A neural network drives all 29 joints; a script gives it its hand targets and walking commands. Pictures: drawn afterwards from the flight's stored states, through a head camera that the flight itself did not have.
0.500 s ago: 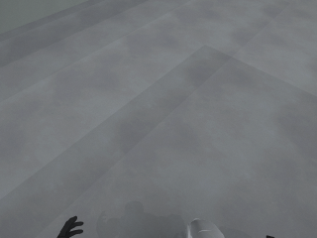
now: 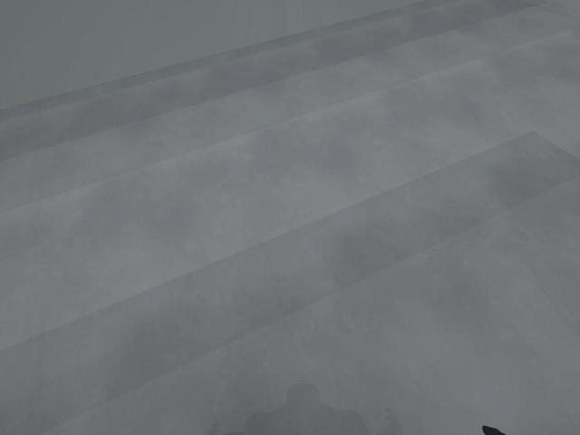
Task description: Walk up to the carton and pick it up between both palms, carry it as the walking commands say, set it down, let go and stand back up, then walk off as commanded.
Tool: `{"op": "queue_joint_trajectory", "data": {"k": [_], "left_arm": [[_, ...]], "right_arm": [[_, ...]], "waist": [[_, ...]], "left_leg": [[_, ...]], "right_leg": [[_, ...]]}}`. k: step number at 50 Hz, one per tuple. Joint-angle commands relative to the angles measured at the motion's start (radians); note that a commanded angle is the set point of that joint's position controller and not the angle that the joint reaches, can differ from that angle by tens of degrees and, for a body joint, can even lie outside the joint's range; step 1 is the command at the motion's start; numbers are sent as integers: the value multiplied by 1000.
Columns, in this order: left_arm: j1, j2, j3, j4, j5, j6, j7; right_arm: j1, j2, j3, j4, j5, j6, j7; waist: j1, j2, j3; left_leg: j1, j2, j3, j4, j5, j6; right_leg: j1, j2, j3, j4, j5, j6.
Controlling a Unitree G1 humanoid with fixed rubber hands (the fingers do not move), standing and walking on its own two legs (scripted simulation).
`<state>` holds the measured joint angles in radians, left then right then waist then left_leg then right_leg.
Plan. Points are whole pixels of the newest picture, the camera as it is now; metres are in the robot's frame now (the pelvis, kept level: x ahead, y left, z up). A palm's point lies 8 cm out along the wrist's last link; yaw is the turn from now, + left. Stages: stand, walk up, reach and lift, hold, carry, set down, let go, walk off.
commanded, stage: walk off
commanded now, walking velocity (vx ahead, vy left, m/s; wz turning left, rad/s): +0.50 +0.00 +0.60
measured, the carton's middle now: out of the picture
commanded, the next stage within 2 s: none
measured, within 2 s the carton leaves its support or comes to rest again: neither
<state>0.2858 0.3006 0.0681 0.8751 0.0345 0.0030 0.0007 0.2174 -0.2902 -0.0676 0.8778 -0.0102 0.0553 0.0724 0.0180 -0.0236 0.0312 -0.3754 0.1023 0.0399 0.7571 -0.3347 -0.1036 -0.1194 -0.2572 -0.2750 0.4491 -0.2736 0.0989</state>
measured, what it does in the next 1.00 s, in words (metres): walks ahead, turning left: left foot, then right foot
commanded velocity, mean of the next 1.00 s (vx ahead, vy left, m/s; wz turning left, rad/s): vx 0.50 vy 0.00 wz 0.60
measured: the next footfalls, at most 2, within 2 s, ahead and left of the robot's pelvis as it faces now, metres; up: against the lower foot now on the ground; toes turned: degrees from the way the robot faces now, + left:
left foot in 0.06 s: +0.06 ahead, +0.18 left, +0.00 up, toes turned +10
right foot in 0.56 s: +0.39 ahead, +0.01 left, +0.00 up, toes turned +14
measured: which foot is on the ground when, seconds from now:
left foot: up 0.00-0.04, down 0.06-0.56, up 0.58-1.00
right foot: down 0.00-0.06, up 0.08-0.54, down 0.56-1.00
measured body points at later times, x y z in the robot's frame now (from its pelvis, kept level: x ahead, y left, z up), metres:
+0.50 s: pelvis +0.18 +0.09 +0.00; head +0.20 +0.11 +0.44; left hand +0.33 +0.37 -0.11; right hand +0.19 -0.19 -0.13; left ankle +0.02 +0.17 -0.74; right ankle +0.33 -0.02 -0.71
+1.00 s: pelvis +0.41 +0.20 -0.02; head +0.44 +0.24 +0.43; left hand +0.20 +0.34 -0.16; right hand +0.71 +0.16 -0.12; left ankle +0.46 +0.36 -0.73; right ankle +0.35 +0.00 -0.74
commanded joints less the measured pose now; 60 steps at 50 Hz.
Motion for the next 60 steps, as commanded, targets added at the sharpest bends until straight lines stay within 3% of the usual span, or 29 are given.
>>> {"op": "queue_joint_trajectory", "data": {"k": [1, 2, 3, 4, 5, 8, 10, 13, 21, 24, 26, 27, 28, 29, 30, 31, 35, 40, 43, 47, 48, 49, 51, 52, 53, 54, 55, 58, 60], "left_arm": [[-13, 129, 35, -54, 25, -9, -10], [-38, 127, 30, -62, 30, -5, -11], [-44, 53, 16, -79, 29, -7, -22], [-171, -17, -18, -176, 29, -10, -44], [-271, 40, -1, -203, 17, -15, -49], [-207, 36, 5, -153, -12, -12, -44], [-159, 39, 7, -144, -6, -31, -55], [-119, 32, 9, -104, 15, -21, -44], [-377, -6, -2, -206, -17, -22, -39], [-346, 1, 3, -202, -19, -42, -38], [-92, 37, 18, -144, -27, -50, -11], [103, 123, 38, -82, -9, -66, 8], [235, 247, 70, -47, -1, -76, 10], [228, 250, 64, -55, 6, -66, 11], [105, 151, 40, -63, 22, -75, 8], [24, 115, 30, -63, 18, -70, -5], [-34, 20, -11, -69, -8, -99, -9], [126, -4, -12, 7, -13, -114, -4], [139, 44, 1, -4, -7, -98, 6], [129, 88, 11, 9, -21, -83, 7], [182, 65, 1, 29, -19, -77, 18], [164, 97, 16, 26, -15, -73, 16], [104, 110, 25, -54, -25, -78, 4], [121, 19, 5, -103, -24, -84, -9], [81, 35, 10, -104, -23, -90, -13], [-17, 48, 9, -120, -37, -80, -16], [4, 59, 18, -103, -27, -94, -28], [16, -11, 12, -96, -2, -54, -15], [2, -40, 1, -101, 0, -29, -16]], "right_arm": [[-3, -68, -23, -49, -14, -46, -16], [113, -74, -32, -9, -16, -62, -24], [237, -176, -58, 20, -21, -79, -30], [327, -263, -64, 43, -8, -92, -29], [299, -168, -44, 64, -3, -91, -29], [151, -207, -56, 13, -10, -105, -57], [88, -150, -30, -11, -6, -118, -68], [85, -108, -20, -1, -14, -123, -65], [256, -112, -21, 52, -10, -110, -60], [307, -117, -24, 75, -17, -114, -70], [207, -176, -41, 58, -6, -133, -64], [179, -144, -36, 30, 10, -139, -62], [159, 11, 7, -11, 15, -136, -59], [168, 4, -4, -29, 7, -125, -79], [131, -18, 2, -23, 20, -118, -82], [141, -26, -8, -12, 8, -111, -79], [160, 33, -10, 8, -13, -78, -30], [-69, 55, 11, -97, -27, -64, -2], [-173, 29, 9, -129, -25, -76, 0], [-199, 70, 31, -148, -23, -82, 15], [-196, 32, 25, -121, -46, -80, 13], [-87, 34, 22, -77, -43, -86, -1], [194, -136, -47, -23, -43, -98, -33], [266, -243, -72, 1, -39, -97, -51], [312, -261, -73, 17, -11, -98, -60], [270, -173, -61, 28, -23, -97, -82], [212, -157, -58, 4, -25, -99, -89], [26, -116, -37, -36, -11, -119, -92], [18, -45, -27, -36, 3, -131, -80]], "waist": [[7, -125, -19], [-86, -3, -11], [-149, 271, -1], [-200, 577, 11], [-166, 260, 94], [-107, 232, 46], [-49, 238, 52], [-13, 48, 92], [-129, 144, 71], [-114, 207, -5], [39, 133, -88], [117, 55, -226], [135, -255, -308], [115, -291, -209], [61, -138, -75], [22, -109, -14], [-38, -75, 43], [12, -189, 50], [38, -105, 82], [6, -149, 44], [28, -89, 27], [-37, -93, -42], [-181, 164, -245], [-154, 447, -315], [-184, 308, -377], [-145, 36, -233], [-130, -81, -211], [-5, 122, -51], [13, 94, 25]], "left_leg": [[143, -97, 177, -213, -107, 47], [292, -108, 158, -260, -104, 77], [425, 53, -119, -381, -138, 132], [473, 312, -630, -540, -111, 234], [415, 329, -599, -529, -48, 282], [214, 199, -478, -579, -246, 247], [155, 157, -327, -571, 104, 258], [152, 119, -336, -606, 16, 271], [371, 72, -302, -522, 396, 293], [407, 73, -310, -388, 636, 275], [265, 40, -292, -194, 746, 213], [92, -27, -219, 15, 532, 170], [-194, -151, -118, 305, -130, 149], [-306, -123, -125, 453, -221, 157], [-349, -54, -146, 541, -80, 156], [-266, -22, -167, 513, -9, 152], [-181, 3, -68, 457, 62, 142], [-314, 22, -36, 299, 169, 121], [-293, -2, 53, 72, 239, 104], [-112, -36, 99, -97, 253, 130], [-43, -97, 145, -95, 207, 147], [51, -146, 145, -162, 102, 188], [511, -22, -70, -285, 255, 287], [825, 283, -467, -235, 530, 364], [843, 307, -649, -301, 731, 408], [730, 278, -543, -358, 645, 426], [589, 237, -412, -364, 636, 346], [225, 90, -319, -435, 524, 308], [30, 99, -285, -530, 403, 321]], "right_leg": [[-72, -98, 21, 1, -376, -107], [-210, -58, -46, 193, -371, -75], [-441, 26, -90, 452, -381, -27], [-740, 115, 52, 752, -566, 12], [-830, 75, 188, 842, -345, -28], [-619, 17, 277, 747, -64, -33], [-516, 28, 210, 673, -26, -21], [-525, 74, 220, 604, 69, -33], [-516, 170, 176, 228, 105, 1], [-382, 219, 173, 146, 52, -11], [-6, 221, 185, -31, 89, -54], [277, 78, 299, -31, 138, -83], [509, -196, 607, -62, 7, -113], [398, -303, 766, -179, -81, -137], [296, -261, 704, -185, -63, -178], [115, -195, 579, -201, -83, -98], [-67, -96, 236, -209, 114, -113], [64, -99, 127, -192, 432, -136], [115, -68, 36, -201, 420, -134], [79, -68, -26, -169, 426, -116], [83, -68, -36, -76, 635, -115], [113, -70, -25, 88, 772, -125], [-187, 15, -63, 587, 515, -65], [-564, 164, -10, 914, -334, -20], [-640, 175, 207, 1057, -317, -32], [-695, 109, 233, 1032, -138, -39], [-653, 71, 252, 957, -55, -28], [-461, 56, 240, 819, -83, -8], [-428, 39, 239, 718, -16, -17]]}}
